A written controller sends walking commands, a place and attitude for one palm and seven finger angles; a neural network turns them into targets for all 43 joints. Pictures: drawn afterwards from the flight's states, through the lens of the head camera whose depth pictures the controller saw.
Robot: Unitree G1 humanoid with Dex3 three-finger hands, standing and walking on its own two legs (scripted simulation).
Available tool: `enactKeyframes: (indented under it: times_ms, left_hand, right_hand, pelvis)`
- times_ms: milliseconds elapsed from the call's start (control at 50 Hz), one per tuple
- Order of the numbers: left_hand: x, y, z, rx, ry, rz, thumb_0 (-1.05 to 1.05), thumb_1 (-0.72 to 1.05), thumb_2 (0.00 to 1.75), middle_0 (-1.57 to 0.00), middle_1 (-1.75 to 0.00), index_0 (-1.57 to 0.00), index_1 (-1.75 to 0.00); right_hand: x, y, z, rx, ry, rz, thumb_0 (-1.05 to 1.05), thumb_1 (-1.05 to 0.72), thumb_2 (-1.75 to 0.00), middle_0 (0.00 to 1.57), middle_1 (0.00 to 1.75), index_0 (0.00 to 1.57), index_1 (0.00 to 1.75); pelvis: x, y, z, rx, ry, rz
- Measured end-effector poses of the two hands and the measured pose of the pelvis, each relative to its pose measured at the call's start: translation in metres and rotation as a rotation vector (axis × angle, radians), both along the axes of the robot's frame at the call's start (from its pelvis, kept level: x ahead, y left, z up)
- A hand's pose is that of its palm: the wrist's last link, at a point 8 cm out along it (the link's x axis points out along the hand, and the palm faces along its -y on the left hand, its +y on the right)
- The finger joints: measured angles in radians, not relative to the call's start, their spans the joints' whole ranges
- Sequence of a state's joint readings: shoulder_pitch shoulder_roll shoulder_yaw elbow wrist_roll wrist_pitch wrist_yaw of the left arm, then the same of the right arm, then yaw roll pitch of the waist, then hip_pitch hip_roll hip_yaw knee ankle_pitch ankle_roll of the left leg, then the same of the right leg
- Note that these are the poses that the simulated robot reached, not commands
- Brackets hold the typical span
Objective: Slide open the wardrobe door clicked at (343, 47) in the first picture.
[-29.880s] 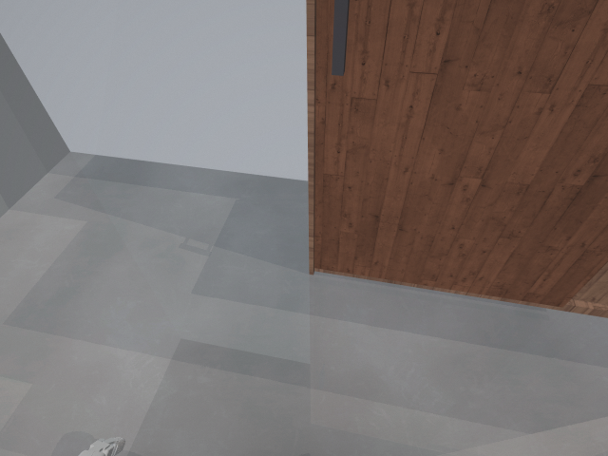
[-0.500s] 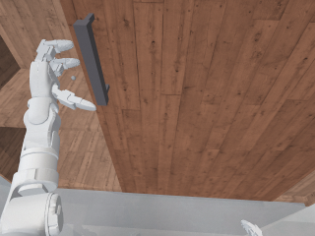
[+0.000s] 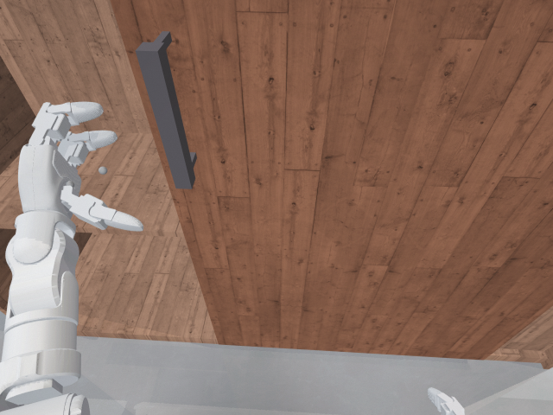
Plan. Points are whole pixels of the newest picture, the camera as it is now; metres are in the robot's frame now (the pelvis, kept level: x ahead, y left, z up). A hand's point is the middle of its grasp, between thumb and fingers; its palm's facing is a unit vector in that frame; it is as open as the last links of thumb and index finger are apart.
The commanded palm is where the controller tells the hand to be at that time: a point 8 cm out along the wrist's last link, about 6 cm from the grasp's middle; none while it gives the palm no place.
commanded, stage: slip the hand off the handle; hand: left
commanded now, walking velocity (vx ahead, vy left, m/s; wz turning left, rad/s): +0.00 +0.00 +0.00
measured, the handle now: (175, 116) +0.45 +0.18 +0.22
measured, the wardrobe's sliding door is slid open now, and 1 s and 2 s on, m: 0.67 0.67 0.67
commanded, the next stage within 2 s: draw the hand back to the body in 0.32 s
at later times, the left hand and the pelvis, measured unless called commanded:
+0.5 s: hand (77, 220) +0.27 +0.24 +0.21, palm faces +0.22 -0.97 -0.07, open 14.7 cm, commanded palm +0.24 +0.28 +0.20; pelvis -0.01 -0.02 +0.00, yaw +2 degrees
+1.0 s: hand (58, 261) +0.22 +0.24 +0.19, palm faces +0.18 -0.97 -0.14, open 14.4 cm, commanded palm +0.19 +0.28 +0.19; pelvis -0.01 -0.01 +0.01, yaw +2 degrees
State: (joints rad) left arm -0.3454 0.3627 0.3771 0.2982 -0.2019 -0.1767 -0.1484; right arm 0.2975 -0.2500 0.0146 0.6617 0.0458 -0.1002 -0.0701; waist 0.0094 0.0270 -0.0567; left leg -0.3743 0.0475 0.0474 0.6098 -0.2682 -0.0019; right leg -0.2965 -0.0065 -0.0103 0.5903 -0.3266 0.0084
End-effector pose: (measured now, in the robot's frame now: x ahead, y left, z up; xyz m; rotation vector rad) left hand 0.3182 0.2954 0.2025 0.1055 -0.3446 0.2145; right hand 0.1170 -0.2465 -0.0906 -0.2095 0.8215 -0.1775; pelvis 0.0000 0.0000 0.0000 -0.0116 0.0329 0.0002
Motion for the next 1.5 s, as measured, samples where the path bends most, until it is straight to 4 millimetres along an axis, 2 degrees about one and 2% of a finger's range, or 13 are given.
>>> enactKeyframes:
  times_ms: [180, 300, 460, 620, 740, 880, 940, 980, 1040, 1140, 1300, 1500]
  left_hand:
    - [-0.039, -0.007, 0.005, 0.008, -0.013, -0.007, -0.01, -0.56, 0.2, -0.26, -1.15, -0.25, -1.15]
    - [-0.064, -0.014, 0.006, 0.016, -0.022, 0.0, -0.01, -0.56, 0.2, -0.26, -1.15, -0.25, -1.15]
    - [-0.086, -0.013, 0.007, 0.02, -0.023, 0.022, -0.01, -0.56, 0.2, -0.26, -1.15, -0.26, -1.15]
    - [-0.077, -0.002, -0.005, -0.043, 0.266, -0.139, -0.01, -0.55, 0.2, -0.26, -1.15, -0.25, -1.15]
    - [-0.089, 0.0, 0.006, -0.053, 0.208, -0.166, -0.01, -0.55, 0.2, -0.26, -1.15, -0.25, -1.15]
    - [-0.108, -0.004, -0.011, -0.06, 0.253, -0.145, -0.01, -0.55, 0.2, -0.25, -1.15, -0.25, -1.15]
    - [-0.117, -0.005, -0.013, -0.053, 0.248, -0.134, -0.01, -0.53, 0.21, -0.25, -1.14, -0.25, -1.14]
    - [-0.122, -0.004, -0.009, -0.01, 0.232, -0.087, -0.01, -0.5, 0.23, -0.25, -1.12, -0.25, -1.12]
    - [-0.13, 0.002, -0.003, 0.08, 0.164, 0.084, -0.01, -0.44, 0.26, -0.25, -1.09, -0.25, -1.08]
    - [-0.142, 0.006, -0.008, 0.13, 0.122, 0.237, -0.01, -0.3, 0.33, -0.25, -1.0, -0.25, -1.0]
    - [-0.147, 0.009, -0.012, 0.184, 0.131, 0.29, 0.0, -0.03, 0.46, -0.24, -0.84, -0.24, -0.84]
    - [-0.15, 0.009, -0.011, 0.233, 0.153, 0.287, 0.0, 0.33, 0.63, -0.23, -0.63, -0.23, -0.63]
  right_hand:
    - [0.045, 0.018, 0.017, 0.024, -0.151, 0.091, 0.02, -0.9, -0.9, 0.2, 0.3, 0.2, 0.3]
    - [0.061, 0.025, 0.026, 0.042, -0.222, 0.137, 0.02, -0.9, -0.9, 0.2, 0.3, 0.2, 0.3]
    - [0.058, 0.023, 0.026, 0.036, -0.225, 0.161, 0.02, -0.9, -0.9, 0.2, 0.3, 0.2, 0.3]
    - [0.051, 0.01, 0.027, 0.026, -0.231, 0.111, 0.02, -0.9, -0.9, 0.2, 0.3, 0.2, 0.3]
    - [0.055, 0.006, 0.038, 0.037, -0.298, 0.11, 0.02, -0.9, -0.9, 0.2, 0.3, 0.2, 0.3]
    - [0.063, 0.014, 0.045, 0.035, -0.327, 0.134, 0.02, -0.9, -0.9, 0.2, 0.3, 0.2, 0.3]
    - [0.066, 0.021, 0.047, 0.033, -0.336, 0.149, 0.02, -0.9, -0.9, 0.2, 0.3, 0.2, 0.3]
    - [0.068, 0.026, 0.048, 0.029, -0.338, 0.167, 0.02, -0.9, -0.9, 0.2, 0.3, 0.2, 0.3]
    - [0.069, 0.033, 0.047, 0.019, -0.318, 0.196, 0.02, -0.9, -0.9, 0.2, 0.3, 0.2, 0.3]
    - [0.064, 0.04, 0.038, 0.016, -0.24, 0.208, 0.02, -0.9, -0.9, 0.2, 0.3, 0.2, 0.3]
    - [0.057, 0.042, 0.025, 0.01, -0.147, 0.183, 0.02, -0.9, -0.9, 0.2, 0.3, 0.2, 0.3]
    - [0.068, 0.036, 0.03, 0.009, -0.156, 0.146, 0.02, -0.9, -0.9, 0.2, 0.3, 0.2, 0.3]
  pelvis:
    - [-0.006, -0.003, 0.001, 0.001, -0.032, 0.02]
    - [-0.009, -0.008, 0.001, 0.004, -0.053, 0.027]
    - [-0.014, -0.016, 0.002, 0.005, -0.073, 0.039]
    - [-0.014, -0.018, 0.006, 0.003, -0.093, 0.041]
    - [-0.011, -0.015, 0.006, 0.006, -0.094, 0.03]
    - [-0.011, -0.011, 0.006, 0.005, -0.105, 0.032]
    - [-0.011, -0.01, 0.006, 0.004, -0.113, 0.035]
    - [-0.011, -0.009, 0.007, 0.002, -0.118, 0.037]
    - [-0.013, -0.008, 0.009, -0.002, -0.119, 0.036]
    - [-0.012, -0.004, 0.012, 0.002, -0.119, 0.028]
    - [-0.001, 0.003, 0.015, 0.007, -0.131, 0.02]
    - [0.011, 0.006, 0.016, 0.01, -0.132, 0.005]
